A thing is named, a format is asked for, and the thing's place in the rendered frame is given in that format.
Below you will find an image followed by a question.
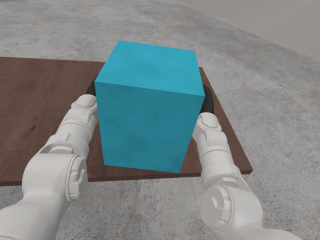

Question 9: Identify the left robot hand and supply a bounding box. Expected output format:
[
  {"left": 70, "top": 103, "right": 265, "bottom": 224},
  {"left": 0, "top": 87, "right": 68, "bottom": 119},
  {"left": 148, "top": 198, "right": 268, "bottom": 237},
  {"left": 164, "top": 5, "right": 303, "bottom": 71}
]
[{"left": 85, "top": 74, "right": 98, "bottom": 97}]

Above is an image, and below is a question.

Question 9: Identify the left robot forearm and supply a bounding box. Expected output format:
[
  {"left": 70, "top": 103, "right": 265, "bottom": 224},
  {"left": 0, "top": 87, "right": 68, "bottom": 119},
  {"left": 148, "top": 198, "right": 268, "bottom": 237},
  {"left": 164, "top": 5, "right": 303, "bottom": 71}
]
[{"left": 22, "top": 94, "right": 99, "bottom": 195}]

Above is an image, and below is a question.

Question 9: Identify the carton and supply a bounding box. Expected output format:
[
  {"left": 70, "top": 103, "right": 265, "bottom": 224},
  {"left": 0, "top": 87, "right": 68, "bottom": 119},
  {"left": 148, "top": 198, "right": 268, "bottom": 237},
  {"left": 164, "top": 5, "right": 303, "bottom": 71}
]
[{"left": 94, "top": 40, "right": 205, "bottom": 173}]

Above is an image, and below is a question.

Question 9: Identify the left robot upper arm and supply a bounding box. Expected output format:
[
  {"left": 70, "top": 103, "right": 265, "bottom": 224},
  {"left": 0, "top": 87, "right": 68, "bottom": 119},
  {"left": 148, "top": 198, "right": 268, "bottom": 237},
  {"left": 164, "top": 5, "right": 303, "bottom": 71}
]
[{"left": 0, "top": 153, "right": 88, "bottom": 240}]

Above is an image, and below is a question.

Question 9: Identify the right robot upper arm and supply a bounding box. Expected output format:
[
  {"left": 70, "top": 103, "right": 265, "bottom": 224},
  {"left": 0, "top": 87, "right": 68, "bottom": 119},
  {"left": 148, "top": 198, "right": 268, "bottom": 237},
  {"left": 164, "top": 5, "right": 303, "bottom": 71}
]
[{"left": 200, "top": 184, "right": 303, "bottom": 240}]

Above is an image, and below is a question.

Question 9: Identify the right robot forearm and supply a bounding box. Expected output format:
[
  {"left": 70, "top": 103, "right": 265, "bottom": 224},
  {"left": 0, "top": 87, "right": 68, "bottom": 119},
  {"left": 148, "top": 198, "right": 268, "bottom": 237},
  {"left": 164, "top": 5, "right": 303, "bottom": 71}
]
[{"left": 192, "top": 112, "right": 254, "bottom": 194}]

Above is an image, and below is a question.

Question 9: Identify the right robot hand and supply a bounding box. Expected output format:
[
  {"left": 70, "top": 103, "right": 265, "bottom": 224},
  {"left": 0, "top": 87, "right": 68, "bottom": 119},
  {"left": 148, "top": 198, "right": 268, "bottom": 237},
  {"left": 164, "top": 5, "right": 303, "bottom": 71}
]
[{"left": 199, "top": 84, "right": 214, "bottom": 115}]

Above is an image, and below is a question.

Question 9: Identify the table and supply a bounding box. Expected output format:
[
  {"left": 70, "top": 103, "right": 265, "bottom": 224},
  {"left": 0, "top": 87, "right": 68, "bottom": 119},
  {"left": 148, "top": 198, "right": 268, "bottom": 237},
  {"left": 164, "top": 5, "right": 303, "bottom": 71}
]
[{"left": 0, "top": 56, "right": 253, "bottom": 187}]

